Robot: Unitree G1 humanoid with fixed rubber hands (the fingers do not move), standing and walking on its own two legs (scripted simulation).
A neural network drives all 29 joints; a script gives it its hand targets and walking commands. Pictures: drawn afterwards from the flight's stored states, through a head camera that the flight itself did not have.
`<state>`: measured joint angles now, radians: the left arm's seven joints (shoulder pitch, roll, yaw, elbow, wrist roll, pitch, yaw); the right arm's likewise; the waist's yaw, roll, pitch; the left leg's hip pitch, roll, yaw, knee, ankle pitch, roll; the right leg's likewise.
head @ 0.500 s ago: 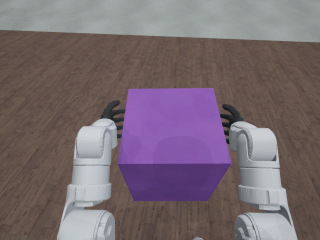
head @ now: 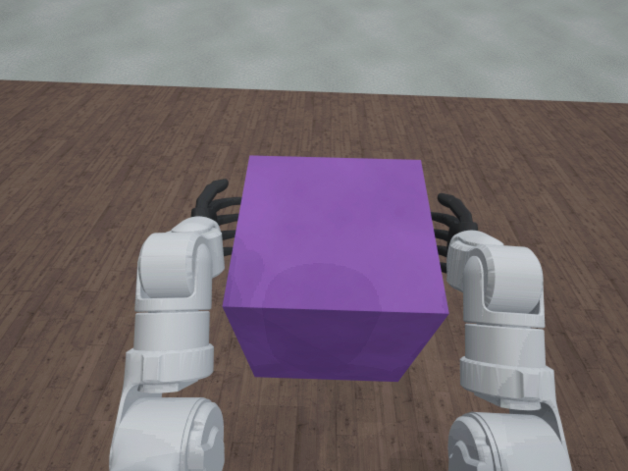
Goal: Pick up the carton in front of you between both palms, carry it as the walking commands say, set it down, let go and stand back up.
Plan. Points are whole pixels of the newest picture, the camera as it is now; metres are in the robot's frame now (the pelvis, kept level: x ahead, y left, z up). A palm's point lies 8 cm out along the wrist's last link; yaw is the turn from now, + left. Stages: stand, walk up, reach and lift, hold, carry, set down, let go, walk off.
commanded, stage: carry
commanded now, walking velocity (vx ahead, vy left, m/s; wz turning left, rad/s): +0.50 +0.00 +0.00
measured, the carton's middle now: (330, 278) +0.36 -0.01 +0.03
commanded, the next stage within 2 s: none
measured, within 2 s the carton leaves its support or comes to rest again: neither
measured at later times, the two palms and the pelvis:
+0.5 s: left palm (243, 136) +0.67 +0.15 +0.02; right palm (400, 132) +0.70 -0.15 +0.01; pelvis +0.34 -0.03 -0.06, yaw +2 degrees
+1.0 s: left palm (259, 51) +1.01 +0.15 +0.00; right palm (381, 61) +0.99 -0.15 +0.00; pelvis +0.65 +0.01 -0.11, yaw +0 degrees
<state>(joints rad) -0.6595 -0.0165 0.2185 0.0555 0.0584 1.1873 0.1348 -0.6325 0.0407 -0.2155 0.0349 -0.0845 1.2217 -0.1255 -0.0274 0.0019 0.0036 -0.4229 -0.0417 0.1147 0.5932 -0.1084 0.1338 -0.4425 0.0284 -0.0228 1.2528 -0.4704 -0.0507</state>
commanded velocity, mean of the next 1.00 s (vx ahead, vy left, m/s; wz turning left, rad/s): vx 0.50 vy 0.00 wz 0.00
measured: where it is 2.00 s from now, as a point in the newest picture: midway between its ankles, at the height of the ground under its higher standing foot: (314, 232)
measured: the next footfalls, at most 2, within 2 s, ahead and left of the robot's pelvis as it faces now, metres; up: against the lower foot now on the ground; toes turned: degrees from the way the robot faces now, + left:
right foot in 0.32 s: +0.39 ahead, -0.06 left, -0.05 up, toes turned +0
left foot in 0.82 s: +0.71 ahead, +0.04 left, -0.10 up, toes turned +2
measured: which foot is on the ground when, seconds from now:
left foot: down 0.00-0.34, up 0.36-0.80, down 0.82-1.00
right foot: up 0.00-0.30, down 0.32-0.84, up 0.86-1.00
